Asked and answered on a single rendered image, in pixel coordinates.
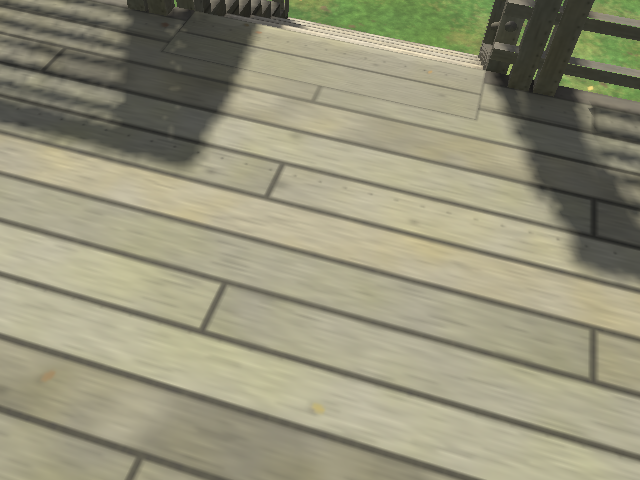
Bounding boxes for stairs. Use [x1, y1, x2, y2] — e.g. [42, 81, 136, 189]
[223, 13, 484, 70]

